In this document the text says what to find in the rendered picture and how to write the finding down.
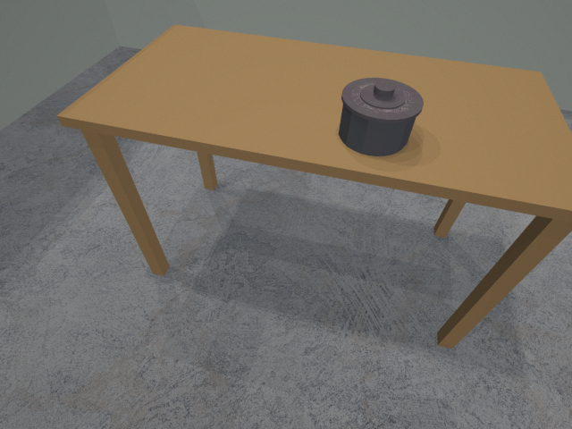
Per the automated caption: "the lid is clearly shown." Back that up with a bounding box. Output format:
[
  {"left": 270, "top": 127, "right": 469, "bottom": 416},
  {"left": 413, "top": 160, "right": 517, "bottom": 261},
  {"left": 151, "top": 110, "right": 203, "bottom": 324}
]
[{"left": 341, "top": 78, "right": 424, "bottom": 123}]

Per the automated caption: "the knob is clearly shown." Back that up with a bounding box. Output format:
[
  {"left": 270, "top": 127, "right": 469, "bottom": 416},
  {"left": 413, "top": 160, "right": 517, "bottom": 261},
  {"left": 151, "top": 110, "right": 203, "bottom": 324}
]
[{"left": 374, "top": 81, "right": 395, "bottom": 97}]

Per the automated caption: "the pot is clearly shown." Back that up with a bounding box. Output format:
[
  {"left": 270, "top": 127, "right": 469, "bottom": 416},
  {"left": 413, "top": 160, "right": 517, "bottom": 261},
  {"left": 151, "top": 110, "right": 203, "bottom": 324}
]
[{"left": 339, "top": 105, "right": 416, "bottom": 156}]

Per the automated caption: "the table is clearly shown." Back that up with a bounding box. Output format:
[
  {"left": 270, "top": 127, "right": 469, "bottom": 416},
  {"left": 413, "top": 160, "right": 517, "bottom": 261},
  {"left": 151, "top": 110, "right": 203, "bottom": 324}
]
[{"left": 57, "top": 24, "right": 572, "bottom": 349}]

